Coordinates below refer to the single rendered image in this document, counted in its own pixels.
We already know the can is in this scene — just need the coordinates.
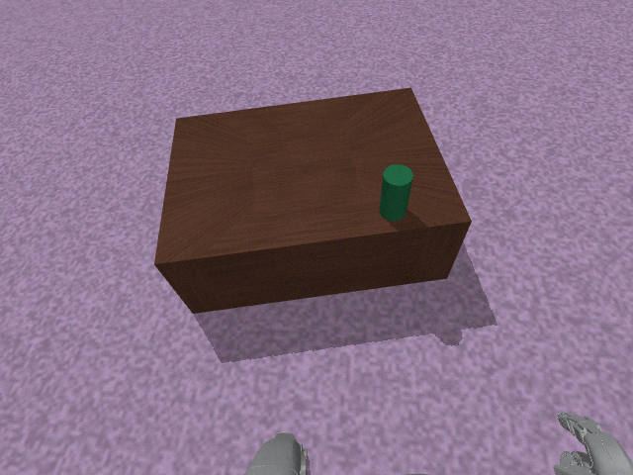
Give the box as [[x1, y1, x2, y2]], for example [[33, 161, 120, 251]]
[[380, 164, 413, 222]]

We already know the right robot hand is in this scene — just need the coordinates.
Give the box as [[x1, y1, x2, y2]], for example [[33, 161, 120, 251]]
[[553, 413, 633, 475]]

